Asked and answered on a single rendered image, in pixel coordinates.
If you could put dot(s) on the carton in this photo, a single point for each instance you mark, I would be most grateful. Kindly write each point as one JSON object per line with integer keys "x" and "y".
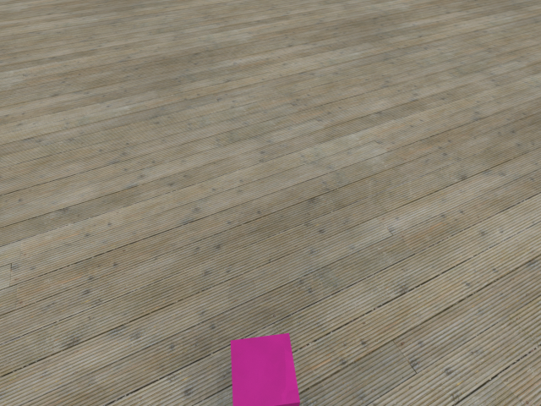
{"x": 263, "y": 372}

